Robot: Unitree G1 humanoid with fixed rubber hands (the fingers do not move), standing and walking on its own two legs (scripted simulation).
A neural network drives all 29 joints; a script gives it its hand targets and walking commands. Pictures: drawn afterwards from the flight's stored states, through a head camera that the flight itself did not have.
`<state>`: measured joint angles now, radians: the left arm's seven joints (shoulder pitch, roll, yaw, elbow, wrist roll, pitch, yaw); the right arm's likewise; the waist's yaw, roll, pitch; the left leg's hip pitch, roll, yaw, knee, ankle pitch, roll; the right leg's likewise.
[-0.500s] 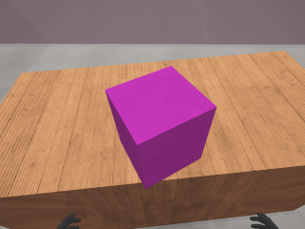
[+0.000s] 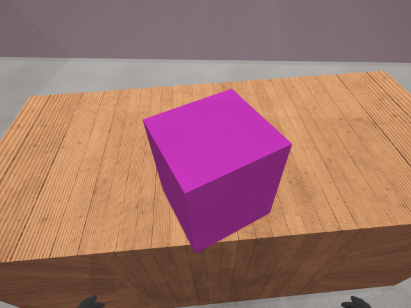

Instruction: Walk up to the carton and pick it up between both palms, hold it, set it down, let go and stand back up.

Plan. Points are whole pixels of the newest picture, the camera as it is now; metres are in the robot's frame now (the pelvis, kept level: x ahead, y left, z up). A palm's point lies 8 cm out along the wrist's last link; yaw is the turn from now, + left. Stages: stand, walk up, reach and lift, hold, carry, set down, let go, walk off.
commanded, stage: walk up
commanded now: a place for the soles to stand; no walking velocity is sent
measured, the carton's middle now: (213, 171) +0.41 +0.02 +0.03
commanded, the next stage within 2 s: none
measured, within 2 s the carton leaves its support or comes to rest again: neither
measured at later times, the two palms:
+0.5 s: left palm out of the picture +0.09 +0.18 -0.05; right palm out of the picture +0.15 -0.44 -0.11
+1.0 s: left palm out of the picture +0.05 +0.20 -0.06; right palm out of the picture +0.12 -0.41 -0.10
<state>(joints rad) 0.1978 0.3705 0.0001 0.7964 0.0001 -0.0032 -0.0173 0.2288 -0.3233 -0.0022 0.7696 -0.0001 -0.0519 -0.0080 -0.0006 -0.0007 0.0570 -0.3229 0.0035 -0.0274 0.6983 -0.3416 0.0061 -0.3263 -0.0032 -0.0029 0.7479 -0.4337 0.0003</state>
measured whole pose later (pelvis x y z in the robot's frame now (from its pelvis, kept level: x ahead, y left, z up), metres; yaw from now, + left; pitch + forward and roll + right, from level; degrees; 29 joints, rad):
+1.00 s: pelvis +0.00 -0.12 +0.01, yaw +8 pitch -3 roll +0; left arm 0.23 0.39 0.00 0.78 0.00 -0.05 0.02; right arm 0.27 -0.42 0.00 0.79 0.00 0.03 -0.01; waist 0.00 0.05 0.10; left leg -0.42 -0.03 -0.13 0.87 -0.35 0.02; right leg -0.26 0.03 -0.07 0.56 -0.26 -0.08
